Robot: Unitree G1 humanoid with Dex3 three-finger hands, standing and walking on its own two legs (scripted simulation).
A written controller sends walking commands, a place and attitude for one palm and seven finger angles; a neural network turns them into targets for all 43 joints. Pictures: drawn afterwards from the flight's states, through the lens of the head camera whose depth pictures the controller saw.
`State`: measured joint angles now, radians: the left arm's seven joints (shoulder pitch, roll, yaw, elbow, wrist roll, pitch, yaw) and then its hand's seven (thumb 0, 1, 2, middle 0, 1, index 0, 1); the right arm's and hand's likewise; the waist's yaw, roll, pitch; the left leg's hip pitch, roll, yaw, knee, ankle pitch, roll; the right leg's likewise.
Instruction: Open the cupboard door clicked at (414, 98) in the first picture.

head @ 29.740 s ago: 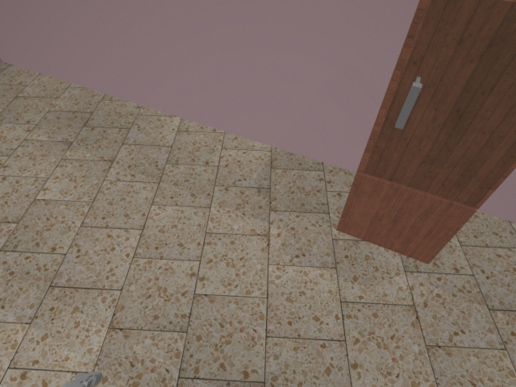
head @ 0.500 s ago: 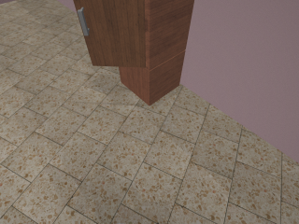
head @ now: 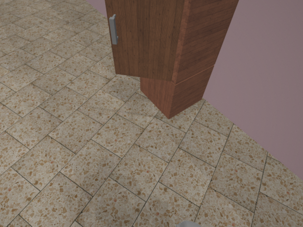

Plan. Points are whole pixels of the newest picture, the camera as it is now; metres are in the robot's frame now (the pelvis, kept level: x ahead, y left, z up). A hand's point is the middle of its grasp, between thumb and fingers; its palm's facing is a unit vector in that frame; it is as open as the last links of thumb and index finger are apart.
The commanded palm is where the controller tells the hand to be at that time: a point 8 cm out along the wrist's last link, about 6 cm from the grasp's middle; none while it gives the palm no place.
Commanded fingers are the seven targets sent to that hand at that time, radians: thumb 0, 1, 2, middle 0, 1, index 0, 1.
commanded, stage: take the last steps up to it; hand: left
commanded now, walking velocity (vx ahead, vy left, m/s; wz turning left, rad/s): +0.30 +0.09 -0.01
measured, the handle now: (114, 29) +1.00 +0.28 -0.02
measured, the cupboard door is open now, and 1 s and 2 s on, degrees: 45 45 45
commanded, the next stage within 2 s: come to a stop and stand still in 0.90 s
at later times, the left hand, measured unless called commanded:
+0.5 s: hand (88, 211) +0.18 +0.21 -0.16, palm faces +0.10 -0.97 -0.20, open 7.2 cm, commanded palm none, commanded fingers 0.00 0.90 0.90 -0.20 -0.30 -0.20 -0.30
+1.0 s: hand (95, 131) +0.45 +0.26 -0.16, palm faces -0.03 -0.98 -0.19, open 7.3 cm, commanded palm none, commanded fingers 0.00 0.90 0.90 -0.20 -0.30 -0.20 -0.30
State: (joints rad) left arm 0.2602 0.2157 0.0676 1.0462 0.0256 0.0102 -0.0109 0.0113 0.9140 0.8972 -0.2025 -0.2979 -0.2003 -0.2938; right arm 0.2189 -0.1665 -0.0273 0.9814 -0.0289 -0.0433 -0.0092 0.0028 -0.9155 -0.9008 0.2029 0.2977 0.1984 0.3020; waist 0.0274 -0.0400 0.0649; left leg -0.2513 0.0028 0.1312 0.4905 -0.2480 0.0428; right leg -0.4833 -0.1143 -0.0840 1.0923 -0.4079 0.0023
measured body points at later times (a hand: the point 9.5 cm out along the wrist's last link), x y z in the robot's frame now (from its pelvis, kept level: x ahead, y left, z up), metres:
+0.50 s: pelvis +0.18 +0.02 +0.01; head +0.20 +0.02 +0.46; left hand +0.17 +0.26 -0.14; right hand +0.23 -0.22 -0.14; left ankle +0.26 +0.17 -0.70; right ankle +0.14 -0.10 -0.74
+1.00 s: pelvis +0.35 +0.09 +0.00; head +0.37 +0.08 +0.45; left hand +0.46 +0.31 -0.14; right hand +0.31 -0.14 -0.15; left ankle +0.31 +0.16 -0.74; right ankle +0.41 -0.03 -0.72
